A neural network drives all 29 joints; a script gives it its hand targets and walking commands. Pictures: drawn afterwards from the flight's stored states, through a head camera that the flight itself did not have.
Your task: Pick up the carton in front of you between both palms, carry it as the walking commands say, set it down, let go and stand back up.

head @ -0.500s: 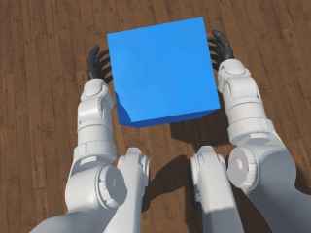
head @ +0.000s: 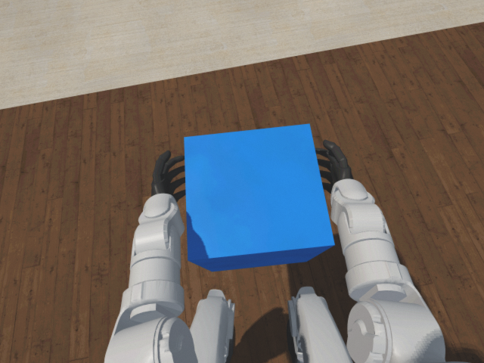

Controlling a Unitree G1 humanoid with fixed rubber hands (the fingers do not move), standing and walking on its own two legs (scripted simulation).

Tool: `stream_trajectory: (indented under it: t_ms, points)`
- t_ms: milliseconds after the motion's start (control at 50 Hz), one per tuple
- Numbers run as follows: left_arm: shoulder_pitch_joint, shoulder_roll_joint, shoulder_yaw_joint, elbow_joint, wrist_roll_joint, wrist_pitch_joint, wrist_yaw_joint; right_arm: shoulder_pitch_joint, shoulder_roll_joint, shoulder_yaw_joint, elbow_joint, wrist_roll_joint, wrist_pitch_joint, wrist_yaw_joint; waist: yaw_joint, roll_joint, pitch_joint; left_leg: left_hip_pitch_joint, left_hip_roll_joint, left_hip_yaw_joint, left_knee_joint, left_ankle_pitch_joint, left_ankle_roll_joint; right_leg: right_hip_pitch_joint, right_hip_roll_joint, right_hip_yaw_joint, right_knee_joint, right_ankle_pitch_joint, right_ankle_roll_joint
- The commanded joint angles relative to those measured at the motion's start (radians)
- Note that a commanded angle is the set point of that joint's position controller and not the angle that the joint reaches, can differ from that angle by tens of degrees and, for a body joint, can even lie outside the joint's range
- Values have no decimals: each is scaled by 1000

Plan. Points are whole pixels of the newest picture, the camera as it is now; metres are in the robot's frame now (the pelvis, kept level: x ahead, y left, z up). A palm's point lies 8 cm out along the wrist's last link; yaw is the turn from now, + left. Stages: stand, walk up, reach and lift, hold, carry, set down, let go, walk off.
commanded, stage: reach and lift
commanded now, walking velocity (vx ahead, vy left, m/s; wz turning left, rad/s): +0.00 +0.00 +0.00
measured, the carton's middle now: (253, 208) +0.40 +0.01 -0.11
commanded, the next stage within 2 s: hold in 1.74 s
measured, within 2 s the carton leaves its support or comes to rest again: neither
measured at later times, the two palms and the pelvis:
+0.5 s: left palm (128, 175) +0.37 +0.16 +0.12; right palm (382, 171) +0.36 -0.14 +0.12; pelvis +0.05 +0.01 +0.13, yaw -1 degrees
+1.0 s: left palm (97, 161) +0.35 +0.15 +0.19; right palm (417, 162) +0.34 -0.14 +0.19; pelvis +0.04 +0.01 +0.16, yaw -1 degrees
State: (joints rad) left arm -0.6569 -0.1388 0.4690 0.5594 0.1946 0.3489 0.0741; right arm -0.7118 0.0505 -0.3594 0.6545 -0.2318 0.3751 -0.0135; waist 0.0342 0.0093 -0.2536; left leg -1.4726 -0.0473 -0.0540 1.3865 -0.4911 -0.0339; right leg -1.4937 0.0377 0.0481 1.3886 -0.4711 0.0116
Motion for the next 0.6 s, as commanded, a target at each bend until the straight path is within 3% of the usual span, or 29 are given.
stream_trajectory:
  t_ms: [0,320,580]
  points:
    - [-546,-1041,-614,104,-137,15,-276,-532,1090,531,0,157,-35,219,-2,-41,-657,399,-125,55,-230,191,13,578,118,-20,-237,205,-3]
    - [-247,-1052,-702,45,-120,33,-290,-259,1100,632,-123,164,-14,221,-18,-25,-424,837,-88,-14,-568,359,33,973,88,33,-566,366,-12]
    - [-69,-1053,-768,-69,-140,149,-297,-94,1067,693,-267,194,107,240,-32,-4,-178,1217,-51,-37,-865,509,29,1290,61,29,-856,486,-11]
